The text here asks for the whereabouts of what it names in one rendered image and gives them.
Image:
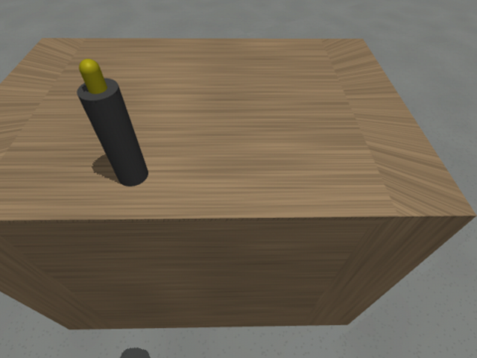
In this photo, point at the bottle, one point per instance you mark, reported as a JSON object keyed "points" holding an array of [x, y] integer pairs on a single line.
{"points": [[104, 105]]}

